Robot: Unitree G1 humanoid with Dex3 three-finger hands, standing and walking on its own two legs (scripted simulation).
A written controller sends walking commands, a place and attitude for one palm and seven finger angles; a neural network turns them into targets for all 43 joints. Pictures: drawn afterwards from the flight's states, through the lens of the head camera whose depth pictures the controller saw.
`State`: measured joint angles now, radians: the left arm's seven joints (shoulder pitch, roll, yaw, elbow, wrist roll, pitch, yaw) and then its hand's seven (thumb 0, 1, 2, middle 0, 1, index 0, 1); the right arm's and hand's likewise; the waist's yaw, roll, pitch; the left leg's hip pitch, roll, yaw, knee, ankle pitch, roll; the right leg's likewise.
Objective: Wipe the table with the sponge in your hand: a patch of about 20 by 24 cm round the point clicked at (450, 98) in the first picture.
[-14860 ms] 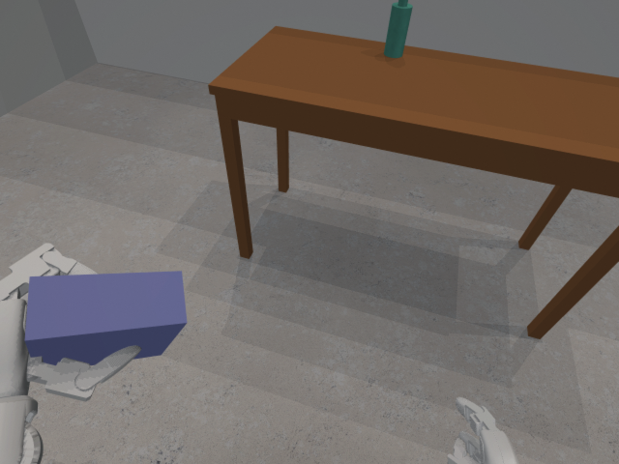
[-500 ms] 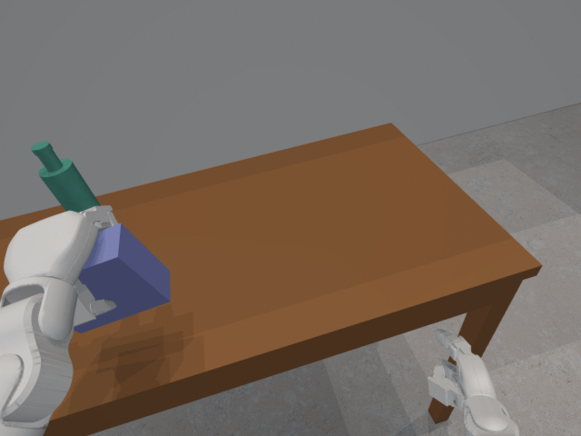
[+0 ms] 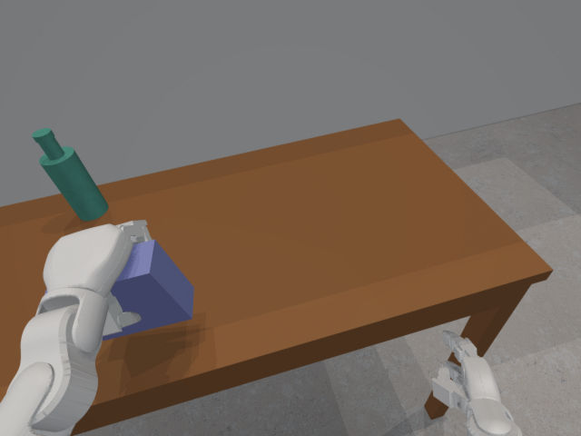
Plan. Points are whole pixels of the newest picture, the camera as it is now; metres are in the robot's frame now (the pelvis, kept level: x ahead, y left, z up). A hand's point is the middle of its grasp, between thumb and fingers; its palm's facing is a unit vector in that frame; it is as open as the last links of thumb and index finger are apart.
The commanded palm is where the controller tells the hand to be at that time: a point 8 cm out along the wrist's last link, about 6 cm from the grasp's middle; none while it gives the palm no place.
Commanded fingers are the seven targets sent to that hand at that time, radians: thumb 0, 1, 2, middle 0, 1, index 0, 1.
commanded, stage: move the sponge above the wiping area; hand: left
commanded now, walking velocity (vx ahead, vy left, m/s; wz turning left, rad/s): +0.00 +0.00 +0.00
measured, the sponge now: (135, 300) +0.24 +0.26 +0.09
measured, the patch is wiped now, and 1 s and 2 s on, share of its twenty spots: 0.00 0.00 0.00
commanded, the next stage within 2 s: none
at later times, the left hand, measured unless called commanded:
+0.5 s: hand (123, 285) +0.24 +0.26 +0.12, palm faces +0.05 -0.08 -1.00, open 9.5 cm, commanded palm +0.21 +0.27 +0.21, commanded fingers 0.00 0.10 1.30 -1.20 -1.60 -1.20 -1.60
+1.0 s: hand (109, 281) +0.24 +0.28 +0.12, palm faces +0.08 -0.06 -0.99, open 9.5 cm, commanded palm +0.21 +0.28 +0.19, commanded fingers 0.00 0.10 1.30 -1.20 -1.60 -1.20 -1.60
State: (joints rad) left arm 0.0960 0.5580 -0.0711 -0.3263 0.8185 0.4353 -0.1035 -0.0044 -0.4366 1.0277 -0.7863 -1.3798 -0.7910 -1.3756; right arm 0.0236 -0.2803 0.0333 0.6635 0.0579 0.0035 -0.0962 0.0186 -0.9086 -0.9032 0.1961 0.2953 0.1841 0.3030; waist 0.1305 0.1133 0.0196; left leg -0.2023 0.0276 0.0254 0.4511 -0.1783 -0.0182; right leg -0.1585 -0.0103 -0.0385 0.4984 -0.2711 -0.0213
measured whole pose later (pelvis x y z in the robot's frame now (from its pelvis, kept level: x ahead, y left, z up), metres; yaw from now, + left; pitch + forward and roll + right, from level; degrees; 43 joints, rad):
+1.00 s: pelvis +0.01 +0.00 +0.00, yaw +0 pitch -5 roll +0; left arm 0.11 0.56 -0.03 -0.21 0.86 0.33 -0.04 0.00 -0.44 1.03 -0.79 -1.38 -0.79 -1.37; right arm 0.05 -0.27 0.03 0.68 0.04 0.00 -0.09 0.02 -0.91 -0.90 0.20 0.30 0.22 0.32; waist 0.14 0.10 0.01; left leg -0.18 0.04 0.02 0.45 -0.19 -0.03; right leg -0.11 0.01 -0.04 0.45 -0.26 -0.03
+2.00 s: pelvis +0.01 +0.00 +0.00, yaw +0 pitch -4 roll +0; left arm 0.10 0.51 -0.03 -0.19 0.85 0.49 -0.04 0.00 -0.44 1.03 -0.78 -1.38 -0.79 -1.38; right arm 0.03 -0.28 0.04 0.67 0.06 0.03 -0.05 0.02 -0.91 -0.90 0.20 0.30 0.21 0.32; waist 0.11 0.11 -0.01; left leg -0.18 0.03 0.02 0.42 -0.18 -0.02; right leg -0.13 0.00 -0.03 0.45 -0.26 -0.02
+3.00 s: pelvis +0.01 +0.00 +0.00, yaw +0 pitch -4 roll +0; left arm 0.14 0.51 -0.15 -0.26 0.90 0.38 -0.06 0.00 -0.44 1.03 -0.79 -1.38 -0.79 -1.38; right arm 0.04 -0.27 0.03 0.67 0.04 0.00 -0.08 0.02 -0.91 -0.90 0.20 0.30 0.20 0.31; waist 0.13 0.11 0.01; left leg -0.18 0.03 0.01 0.44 -0.18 -0.02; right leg -0.13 0.00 -0.04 0.46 -0.26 -0.03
